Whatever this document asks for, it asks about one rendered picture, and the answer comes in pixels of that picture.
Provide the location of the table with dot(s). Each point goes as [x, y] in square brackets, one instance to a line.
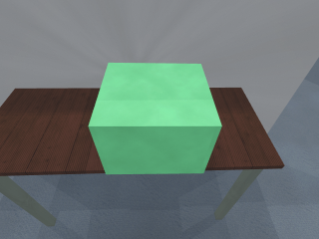
[45, 131]

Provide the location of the carton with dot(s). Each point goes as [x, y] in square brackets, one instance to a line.
[154, 118]

